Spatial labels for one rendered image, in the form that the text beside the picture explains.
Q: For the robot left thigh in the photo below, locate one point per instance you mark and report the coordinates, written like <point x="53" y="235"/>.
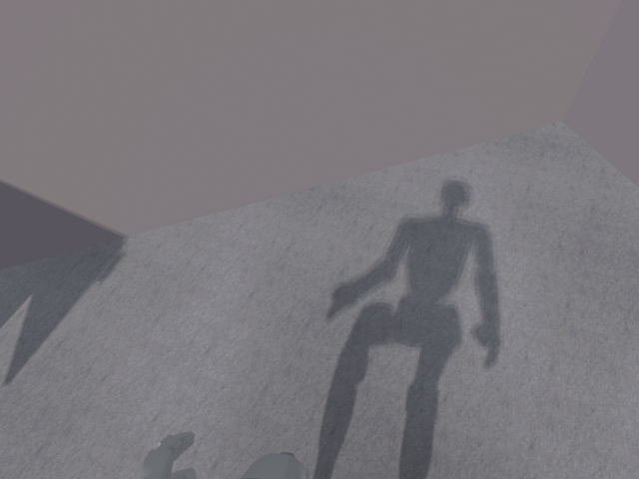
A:
<point x="277" y="466"/>

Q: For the left robot hand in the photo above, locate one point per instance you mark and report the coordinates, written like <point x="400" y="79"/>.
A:
<point x="159" y="462"/>

